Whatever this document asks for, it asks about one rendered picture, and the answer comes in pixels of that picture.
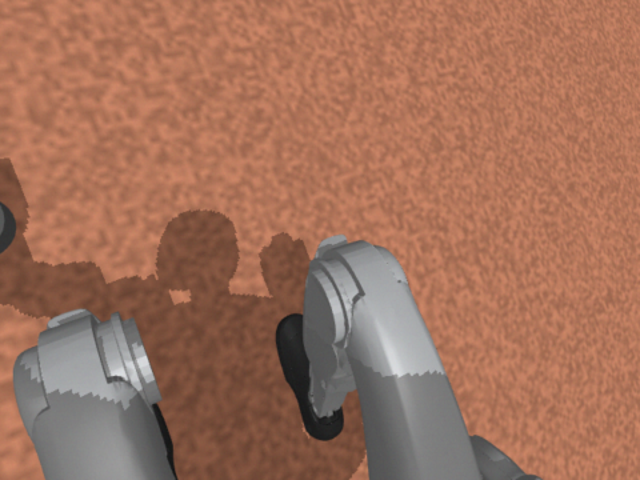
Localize right robot hand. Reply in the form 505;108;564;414
469;435;526;480

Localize left robot foot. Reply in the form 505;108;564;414
152;403;178;480

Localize tin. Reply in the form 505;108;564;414
0;202;16;254

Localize right robot foot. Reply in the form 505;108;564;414
276;314;344;441

